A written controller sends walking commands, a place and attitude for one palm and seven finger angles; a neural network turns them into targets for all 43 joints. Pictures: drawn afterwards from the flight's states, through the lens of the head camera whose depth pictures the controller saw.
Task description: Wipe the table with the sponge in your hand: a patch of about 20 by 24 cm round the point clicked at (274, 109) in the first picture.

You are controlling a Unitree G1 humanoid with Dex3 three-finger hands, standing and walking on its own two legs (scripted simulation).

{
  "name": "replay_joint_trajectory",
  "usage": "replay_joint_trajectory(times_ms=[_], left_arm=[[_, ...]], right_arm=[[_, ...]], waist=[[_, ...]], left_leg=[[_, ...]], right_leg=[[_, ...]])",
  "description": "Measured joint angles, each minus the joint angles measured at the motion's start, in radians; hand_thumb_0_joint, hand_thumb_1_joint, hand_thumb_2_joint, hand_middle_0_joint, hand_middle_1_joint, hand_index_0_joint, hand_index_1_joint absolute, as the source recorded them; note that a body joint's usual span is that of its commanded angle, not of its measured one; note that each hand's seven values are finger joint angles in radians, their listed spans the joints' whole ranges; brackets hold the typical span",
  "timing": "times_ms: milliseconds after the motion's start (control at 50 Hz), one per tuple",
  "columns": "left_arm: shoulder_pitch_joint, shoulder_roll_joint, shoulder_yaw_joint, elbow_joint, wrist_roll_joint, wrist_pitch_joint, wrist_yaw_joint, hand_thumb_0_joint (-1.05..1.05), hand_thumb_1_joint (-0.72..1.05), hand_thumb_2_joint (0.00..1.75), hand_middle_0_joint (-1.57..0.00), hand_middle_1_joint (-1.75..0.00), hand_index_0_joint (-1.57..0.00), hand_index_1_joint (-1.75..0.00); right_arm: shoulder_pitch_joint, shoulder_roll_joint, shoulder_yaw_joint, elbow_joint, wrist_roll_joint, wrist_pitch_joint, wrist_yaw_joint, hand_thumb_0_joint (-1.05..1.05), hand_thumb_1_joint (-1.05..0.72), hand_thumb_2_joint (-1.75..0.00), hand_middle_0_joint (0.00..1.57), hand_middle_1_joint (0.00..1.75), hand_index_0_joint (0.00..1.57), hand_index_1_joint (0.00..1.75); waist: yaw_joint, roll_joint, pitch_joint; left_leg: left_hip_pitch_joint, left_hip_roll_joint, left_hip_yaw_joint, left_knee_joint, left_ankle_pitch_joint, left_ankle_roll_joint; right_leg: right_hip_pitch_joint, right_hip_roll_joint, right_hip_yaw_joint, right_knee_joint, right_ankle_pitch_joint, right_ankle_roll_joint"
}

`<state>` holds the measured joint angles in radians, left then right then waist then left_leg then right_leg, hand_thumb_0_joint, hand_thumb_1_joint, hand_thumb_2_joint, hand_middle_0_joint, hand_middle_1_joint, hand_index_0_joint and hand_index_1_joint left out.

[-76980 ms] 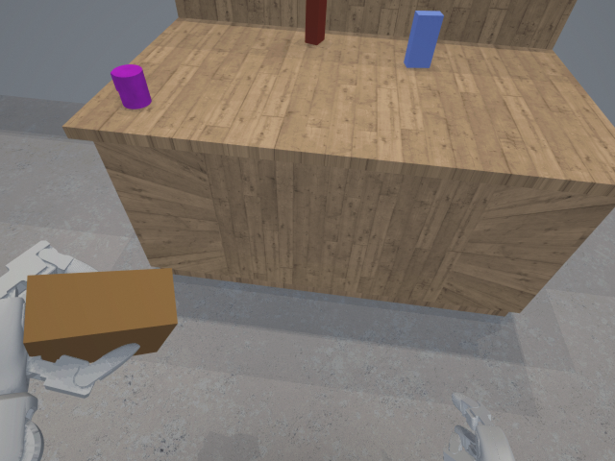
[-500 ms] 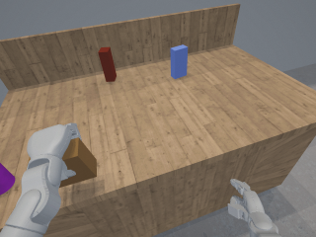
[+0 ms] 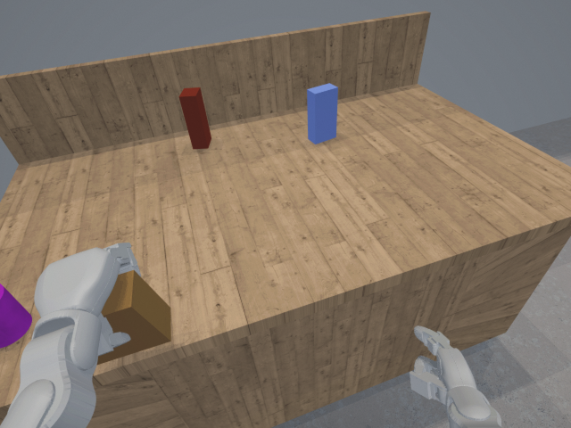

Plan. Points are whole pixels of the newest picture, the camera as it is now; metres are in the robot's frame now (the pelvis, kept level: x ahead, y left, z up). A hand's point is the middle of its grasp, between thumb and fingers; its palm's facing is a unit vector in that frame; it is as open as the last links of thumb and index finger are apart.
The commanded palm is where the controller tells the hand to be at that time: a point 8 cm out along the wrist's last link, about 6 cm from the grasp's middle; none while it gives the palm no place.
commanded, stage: bring the sponge back beside the body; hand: left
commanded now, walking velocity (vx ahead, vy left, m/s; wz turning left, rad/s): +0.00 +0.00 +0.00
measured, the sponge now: (118, 325) +0.21 +0.29 +0.06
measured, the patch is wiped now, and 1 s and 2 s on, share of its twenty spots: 0.95 0.95 0.95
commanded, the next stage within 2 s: step back with the hand held close in 0.56 s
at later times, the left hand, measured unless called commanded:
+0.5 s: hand (108, 312) +0.20 +0.27 +0.11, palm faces +0.13 -0.17 -0.98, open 9.5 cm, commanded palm +0.16 +0.27 +0.19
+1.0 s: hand (122, 284) +0.21 +0.24 +0.16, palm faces +0.31 -0.85 -0.42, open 9.5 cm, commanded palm +0.16 +0.29 +0.18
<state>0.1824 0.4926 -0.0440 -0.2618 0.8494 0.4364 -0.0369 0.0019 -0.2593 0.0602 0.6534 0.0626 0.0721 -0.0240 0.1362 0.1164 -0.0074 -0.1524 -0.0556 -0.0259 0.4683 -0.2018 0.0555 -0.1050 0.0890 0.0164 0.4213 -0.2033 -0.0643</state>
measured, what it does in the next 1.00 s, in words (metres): stands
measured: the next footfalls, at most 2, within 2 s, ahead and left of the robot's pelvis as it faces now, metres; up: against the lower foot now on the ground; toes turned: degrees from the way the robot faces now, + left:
right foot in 1.94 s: -0.19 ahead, -0.11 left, +0.00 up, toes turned -1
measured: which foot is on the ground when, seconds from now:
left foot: down 0.00-1.00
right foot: down 0.00-1.00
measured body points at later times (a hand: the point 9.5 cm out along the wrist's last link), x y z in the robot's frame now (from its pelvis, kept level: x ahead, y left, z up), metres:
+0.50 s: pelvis +0.00 -0.01 +0.00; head -0.04 -0.05 +0.45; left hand +0.18 +0.28 +0.16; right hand +0.27 -0.19 -0.05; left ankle +0.04 +0.08 -0.74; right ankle +0.02 -0.08 -0.74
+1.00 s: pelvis +0.01 +0.01 -0.01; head +0.02 +0.02 +0.44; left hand +0.18 +0.28 +0.18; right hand +0.17 -0.24 -0.09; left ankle +0.04 +0.08 -0.74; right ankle +0.02 -0.08 -0.74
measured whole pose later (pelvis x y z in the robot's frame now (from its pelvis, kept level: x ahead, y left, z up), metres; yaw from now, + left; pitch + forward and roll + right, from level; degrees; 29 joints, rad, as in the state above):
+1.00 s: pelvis +0.01 +0.01 -0.01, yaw +2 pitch +1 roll -2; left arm 0.55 0.43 0.34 -0.64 -0.08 -0.07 0.09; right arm 0.24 -0.25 0.03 0.56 0.02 0.04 -0.06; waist 0.00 0.00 0.00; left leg -0.38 -0.07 -0.06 0.62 -0.26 0.06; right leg -0.31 0.09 -0.02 0.54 -0.26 -0.05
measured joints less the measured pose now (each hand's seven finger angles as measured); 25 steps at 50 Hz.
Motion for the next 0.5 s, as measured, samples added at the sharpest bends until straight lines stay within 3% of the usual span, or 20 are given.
replay_joint_trajectory(times_ms=[240, 500], left_arm=[[0.115, 0.001, 0.028, -0.077, -0.027, -0.016, 0.022, -0.01, -0.48, 1.05, -0.79, -1.40, -0.81, -1.40], [0.091, 0.000, 0.021, -0.072, -0.020, -0.015, 0.031, -0.01, -0.49, 1.05, -0.79, -1.40, -0.81, -1.40]], right_arm=[[0.003, 0.005, -0.006, -0.004, -0.004, -0.013, 0.000, 0.02, -0.90, -0.89, 0.20, 0.30, 0.20, 0.30], [-0.009, 0.009, -0.003, -0.002, -0.008, -0.029, -0.009, 0.02, -0.90, -0.89, 0.20, 0.30, 0.20, 0.30]], waist=[[0.000, 0.002, -0.006], [0.002, -0.004, -0.001]], left_leg=[[0.000, 0.009, -0.001, 0.015, -0.012, -0.007], [0.004, 0.014, -0.005, 0.014, -0.013, -0.013]], right_leg=[[0.005, 0.010, 0.000, 0.003, -0.004, -0.007], [0.011, 0.015, -0.003, -0.003, -0.003, -0.012]])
